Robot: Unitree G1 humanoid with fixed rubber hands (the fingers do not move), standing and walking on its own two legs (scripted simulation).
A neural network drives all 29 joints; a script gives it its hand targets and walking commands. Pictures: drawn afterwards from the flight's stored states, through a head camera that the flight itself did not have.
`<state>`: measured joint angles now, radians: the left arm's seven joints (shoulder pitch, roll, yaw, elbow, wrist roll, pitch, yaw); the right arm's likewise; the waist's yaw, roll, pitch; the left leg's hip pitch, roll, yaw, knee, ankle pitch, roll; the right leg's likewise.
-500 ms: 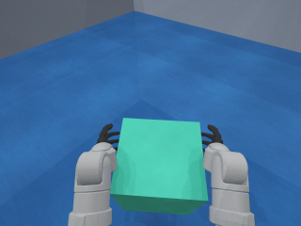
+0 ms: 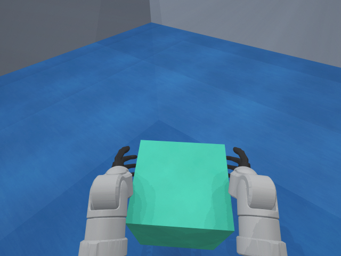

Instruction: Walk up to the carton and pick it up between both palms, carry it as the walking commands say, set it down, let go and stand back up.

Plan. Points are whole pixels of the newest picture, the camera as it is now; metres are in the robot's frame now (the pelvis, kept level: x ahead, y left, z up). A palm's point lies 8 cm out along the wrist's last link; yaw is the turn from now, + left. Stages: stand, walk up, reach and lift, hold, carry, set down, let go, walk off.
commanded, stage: carry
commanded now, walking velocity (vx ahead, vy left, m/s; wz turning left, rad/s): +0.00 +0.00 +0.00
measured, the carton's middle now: (179, 198) +0.30 -0.01 -0.02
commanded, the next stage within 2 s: none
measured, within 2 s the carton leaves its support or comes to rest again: neither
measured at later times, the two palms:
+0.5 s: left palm (120, 183) +0.28 +0.12 +0.08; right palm (246, 183) +0.28 -0.15 +0.08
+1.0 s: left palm (116, 184) +0.28 +0.13 +0.08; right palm (243, 182) +0.28 -0.15 +0.08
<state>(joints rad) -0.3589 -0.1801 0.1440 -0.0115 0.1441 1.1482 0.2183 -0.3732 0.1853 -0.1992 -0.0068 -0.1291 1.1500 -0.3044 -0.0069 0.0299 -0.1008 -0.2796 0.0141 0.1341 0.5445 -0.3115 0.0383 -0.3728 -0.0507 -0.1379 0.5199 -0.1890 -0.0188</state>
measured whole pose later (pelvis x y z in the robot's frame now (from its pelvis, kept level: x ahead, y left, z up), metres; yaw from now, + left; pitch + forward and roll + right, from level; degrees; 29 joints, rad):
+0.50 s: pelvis -0.01 +0.00 +0.00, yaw +0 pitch +2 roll +0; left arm -0.35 -0.18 0.14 0.04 0.17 1.09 0.18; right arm -0.35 0.18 -0.19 0.03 -0.15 1.10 -0.28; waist 0.00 0.02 -0.12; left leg -0.30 0.02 0.13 0.54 -0.28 0.03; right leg -0.38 -0.04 -0.14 0.49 -0.15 -0.03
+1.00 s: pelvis -0.01 +0.00 +0.00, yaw +0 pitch +2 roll +0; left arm -0.32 -0.17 0.12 0.04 0.18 1.07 0.17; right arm -0.34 0.18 -0.18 0.06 -0.17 1.05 -0.24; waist 0.00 0.02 -0.13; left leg -0.28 0.01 0.14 0.53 -0.28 0.04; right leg -0.37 -0.05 -0.13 0.49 -0.15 -0.02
